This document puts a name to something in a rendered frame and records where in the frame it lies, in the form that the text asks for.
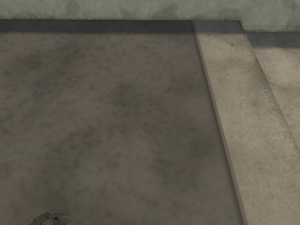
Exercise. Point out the robot left hand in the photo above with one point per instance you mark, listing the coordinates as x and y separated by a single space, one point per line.
52 219

